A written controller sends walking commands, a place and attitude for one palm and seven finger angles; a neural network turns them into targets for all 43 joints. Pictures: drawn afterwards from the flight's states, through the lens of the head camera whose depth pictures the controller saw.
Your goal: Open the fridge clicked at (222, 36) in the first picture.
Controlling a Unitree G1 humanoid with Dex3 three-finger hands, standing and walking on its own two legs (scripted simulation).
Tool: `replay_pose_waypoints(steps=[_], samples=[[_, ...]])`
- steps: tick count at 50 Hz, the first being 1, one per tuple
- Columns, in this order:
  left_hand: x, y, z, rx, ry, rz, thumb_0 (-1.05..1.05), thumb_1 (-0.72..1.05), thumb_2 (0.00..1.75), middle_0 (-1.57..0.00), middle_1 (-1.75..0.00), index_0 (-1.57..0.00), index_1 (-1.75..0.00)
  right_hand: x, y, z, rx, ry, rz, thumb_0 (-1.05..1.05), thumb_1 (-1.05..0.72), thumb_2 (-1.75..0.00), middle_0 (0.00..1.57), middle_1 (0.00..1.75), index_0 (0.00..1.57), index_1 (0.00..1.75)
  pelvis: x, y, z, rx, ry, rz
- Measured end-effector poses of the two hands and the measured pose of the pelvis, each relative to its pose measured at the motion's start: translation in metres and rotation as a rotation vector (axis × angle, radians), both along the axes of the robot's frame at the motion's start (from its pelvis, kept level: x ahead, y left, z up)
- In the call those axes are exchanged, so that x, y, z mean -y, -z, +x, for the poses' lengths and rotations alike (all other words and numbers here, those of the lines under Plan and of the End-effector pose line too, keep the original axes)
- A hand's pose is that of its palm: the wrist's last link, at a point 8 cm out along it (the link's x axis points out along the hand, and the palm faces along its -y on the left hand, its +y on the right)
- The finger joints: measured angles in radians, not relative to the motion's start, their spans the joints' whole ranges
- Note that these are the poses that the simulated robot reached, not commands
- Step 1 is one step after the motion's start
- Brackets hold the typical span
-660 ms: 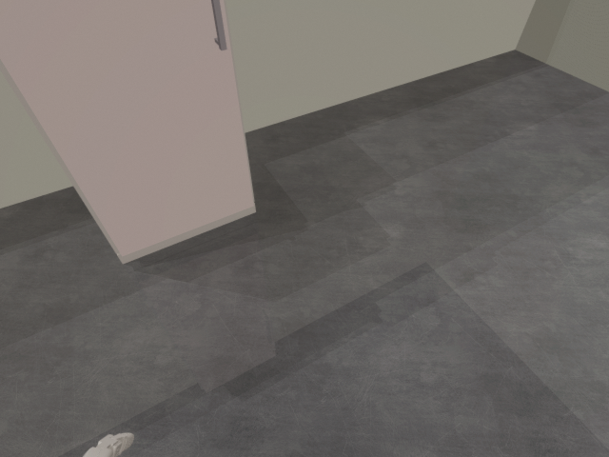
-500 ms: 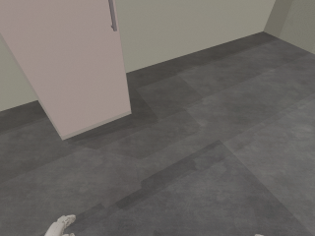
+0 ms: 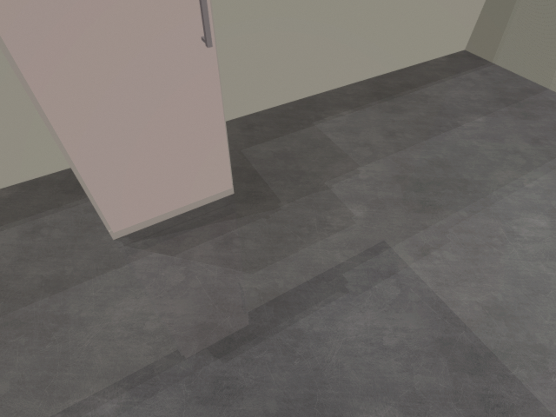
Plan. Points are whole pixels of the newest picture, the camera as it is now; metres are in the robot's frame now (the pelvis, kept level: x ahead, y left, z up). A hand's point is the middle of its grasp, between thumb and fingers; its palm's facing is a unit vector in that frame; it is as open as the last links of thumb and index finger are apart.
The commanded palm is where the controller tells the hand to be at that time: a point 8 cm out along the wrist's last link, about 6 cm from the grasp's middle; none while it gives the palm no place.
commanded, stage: stand and wait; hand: right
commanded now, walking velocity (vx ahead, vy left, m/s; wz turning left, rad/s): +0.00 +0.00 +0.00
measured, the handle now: out of the picture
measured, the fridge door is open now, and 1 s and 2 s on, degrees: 0 0 0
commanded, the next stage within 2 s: look at it before walking up in 0.22 s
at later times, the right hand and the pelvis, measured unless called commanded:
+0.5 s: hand out of the picture +0.07 -0.23 -0.15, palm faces -0.04 +0.94 -0.33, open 7.4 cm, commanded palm none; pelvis -0.01 +0.01 +0.00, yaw +1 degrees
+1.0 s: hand out of the picture +0.07 -0.23 -0.16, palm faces -0.03 +0.95 -0.32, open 7.4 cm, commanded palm none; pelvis +0.00 +0.01 +0.00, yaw +1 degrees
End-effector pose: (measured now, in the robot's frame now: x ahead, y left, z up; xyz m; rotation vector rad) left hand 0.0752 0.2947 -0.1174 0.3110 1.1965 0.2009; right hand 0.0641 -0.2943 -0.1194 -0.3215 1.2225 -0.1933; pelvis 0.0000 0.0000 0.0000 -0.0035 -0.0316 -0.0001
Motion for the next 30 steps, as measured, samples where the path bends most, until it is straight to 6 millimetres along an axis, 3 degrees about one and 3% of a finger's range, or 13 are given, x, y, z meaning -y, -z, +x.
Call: replay_pose_waypoints(steps=[30], samples=[[-0.007, 0.0, -0.018, -0.017, -0.017, -0.007, 0.01, 0.91, 0.9, -0.2, -0.3, -0.2, -0.3, -0.014, -0.001, 0.003, 0.018, -0.022, 0.014, 0.01, -0.91, -0.9, 0.21, 0.3, 0.2, 0.3, -0.008, -0.002, -0.009, -0.005, -0.01, 0.001]])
